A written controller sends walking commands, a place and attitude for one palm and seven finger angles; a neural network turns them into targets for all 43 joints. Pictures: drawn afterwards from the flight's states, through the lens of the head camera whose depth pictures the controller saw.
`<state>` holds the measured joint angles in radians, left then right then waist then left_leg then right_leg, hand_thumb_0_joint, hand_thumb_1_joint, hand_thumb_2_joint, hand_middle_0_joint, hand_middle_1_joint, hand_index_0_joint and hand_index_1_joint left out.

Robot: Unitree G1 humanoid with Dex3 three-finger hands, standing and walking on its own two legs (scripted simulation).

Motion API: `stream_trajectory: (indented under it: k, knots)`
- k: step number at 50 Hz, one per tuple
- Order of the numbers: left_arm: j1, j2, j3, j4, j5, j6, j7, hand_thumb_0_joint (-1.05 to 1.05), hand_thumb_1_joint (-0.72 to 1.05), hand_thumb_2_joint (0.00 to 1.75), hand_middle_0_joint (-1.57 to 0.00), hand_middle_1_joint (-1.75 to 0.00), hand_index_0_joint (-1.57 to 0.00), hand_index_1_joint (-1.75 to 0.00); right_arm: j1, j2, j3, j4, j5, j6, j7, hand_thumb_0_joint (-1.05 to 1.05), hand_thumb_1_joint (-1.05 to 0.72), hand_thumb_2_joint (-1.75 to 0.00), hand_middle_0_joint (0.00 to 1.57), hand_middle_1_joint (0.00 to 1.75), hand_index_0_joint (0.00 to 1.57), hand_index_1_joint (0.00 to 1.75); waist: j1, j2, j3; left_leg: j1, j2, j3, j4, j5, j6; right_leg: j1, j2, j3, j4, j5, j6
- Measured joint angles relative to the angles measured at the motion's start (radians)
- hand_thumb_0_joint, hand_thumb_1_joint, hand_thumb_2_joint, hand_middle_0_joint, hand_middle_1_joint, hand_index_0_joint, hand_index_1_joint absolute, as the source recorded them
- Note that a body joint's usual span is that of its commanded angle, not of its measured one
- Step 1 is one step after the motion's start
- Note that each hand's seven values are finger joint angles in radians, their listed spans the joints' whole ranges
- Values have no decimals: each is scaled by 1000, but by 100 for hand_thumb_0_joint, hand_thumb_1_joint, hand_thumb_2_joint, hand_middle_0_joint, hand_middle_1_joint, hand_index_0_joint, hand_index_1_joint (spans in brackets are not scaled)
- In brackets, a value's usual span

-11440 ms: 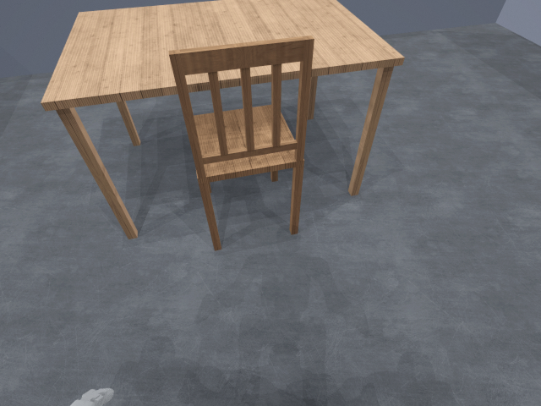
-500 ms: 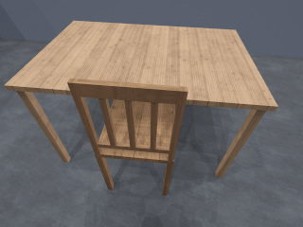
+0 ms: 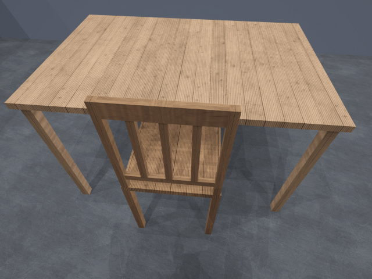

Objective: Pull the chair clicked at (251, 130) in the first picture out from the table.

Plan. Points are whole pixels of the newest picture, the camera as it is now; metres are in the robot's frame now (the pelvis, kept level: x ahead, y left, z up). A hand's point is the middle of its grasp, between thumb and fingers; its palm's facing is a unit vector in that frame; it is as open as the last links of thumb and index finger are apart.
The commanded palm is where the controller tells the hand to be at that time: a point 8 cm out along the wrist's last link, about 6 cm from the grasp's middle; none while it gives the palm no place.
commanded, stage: look again from close up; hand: left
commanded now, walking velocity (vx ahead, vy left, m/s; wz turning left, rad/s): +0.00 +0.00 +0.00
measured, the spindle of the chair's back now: (167, 153) +0.49 +0.10 -0.09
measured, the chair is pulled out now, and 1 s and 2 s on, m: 0.00 0.00 0.00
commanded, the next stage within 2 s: shuffle to correct the standing spot in 0.60 s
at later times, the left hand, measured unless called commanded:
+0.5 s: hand out of the picture +0.00 +0.15 -0.17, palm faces +0.04 -0.98 -0.18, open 7.3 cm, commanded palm none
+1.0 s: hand out of the picture -0.02 +0.12 -0.18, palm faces +0.04 -0.99 -0.16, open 7.4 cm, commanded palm none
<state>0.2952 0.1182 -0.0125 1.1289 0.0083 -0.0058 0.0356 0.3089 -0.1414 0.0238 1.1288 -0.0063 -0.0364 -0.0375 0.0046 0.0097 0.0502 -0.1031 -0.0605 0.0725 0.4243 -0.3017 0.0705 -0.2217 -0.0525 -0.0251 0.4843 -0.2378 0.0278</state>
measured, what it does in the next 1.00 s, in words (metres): stands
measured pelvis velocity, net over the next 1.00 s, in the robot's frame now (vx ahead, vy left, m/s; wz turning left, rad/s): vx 0.02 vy -0.04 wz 0.01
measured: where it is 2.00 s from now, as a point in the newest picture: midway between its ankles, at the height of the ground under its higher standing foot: outside the picture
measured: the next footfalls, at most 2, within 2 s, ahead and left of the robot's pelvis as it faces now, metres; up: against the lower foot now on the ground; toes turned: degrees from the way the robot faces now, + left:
none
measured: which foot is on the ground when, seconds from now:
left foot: down 0.00-1.00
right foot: down 0.00-1.00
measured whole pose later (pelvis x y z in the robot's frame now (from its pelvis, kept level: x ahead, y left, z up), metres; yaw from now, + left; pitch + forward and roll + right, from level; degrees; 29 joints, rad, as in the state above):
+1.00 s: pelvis +0.02 -0.04 +0.00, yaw +1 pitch -1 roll +1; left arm 0.34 0.13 0.01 1.12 0.03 0.02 0.01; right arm 0.33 -0.10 0.00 1.16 -0.02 -0.02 -0.05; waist 0.00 -0.02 0.03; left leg -0.10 -0.02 0.05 0.46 -0.34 0.02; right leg -0.24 -0.02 -0.05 0.56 -0.31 -0.03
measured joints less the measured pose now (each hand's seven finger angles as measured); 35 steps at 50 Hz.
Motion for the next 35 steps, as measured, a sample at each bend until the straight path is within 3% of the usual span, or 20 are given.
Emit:
stream_trajectory:
  k: [35]
  knots:
    - [-7,16,-1,-4,-1,-7,1,0,91,89,-20,-30,-20,-30,-33,10,2,30,3,6,0,1,-91,-90,20,30,20,30,4,-10,3,28,24,-22,-26,7,-28,35,23,-24,-30,1,-25]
